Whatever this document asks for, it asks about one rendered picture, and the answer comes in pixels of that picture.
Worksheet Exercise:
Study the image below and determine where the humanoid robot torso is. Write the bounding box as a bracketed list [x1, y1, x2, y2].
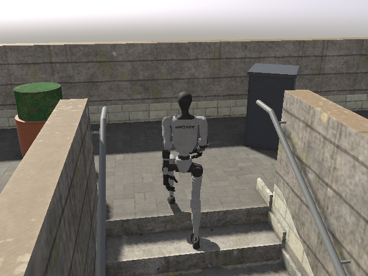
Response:
[171, 114, 198, 173]

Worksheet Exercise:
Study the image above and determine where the left robot upper arm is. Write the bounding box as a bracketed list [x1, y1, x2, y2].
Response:
[162, 116, 173, 150]

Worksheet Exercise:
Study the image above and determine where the robot right hand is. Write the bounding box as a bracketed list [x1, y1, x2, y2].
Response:
[189, 147, 202, 159]

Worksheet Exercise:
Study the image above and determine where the right robot forearm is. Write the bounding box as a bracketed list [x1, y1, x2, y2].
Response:
[197, 139, 208, 153]

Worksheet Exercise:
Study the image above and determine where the robot head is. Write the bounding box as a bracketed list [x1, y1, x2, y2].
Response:
[175, 91, 195, 120]

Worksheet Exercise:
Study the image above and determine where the left robot forearm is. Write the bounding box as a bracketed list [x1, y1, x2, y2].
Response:
[162, 142, 170, 175]

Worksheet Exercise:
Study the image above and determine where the robot left hand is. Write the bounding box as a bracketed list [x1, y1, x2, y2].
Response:
[163, 174, 178, 191]

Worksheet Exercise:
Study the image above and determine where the right robot upper arm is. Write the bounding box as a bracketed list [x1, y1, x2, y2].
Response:
[197, 116, 208, 146]

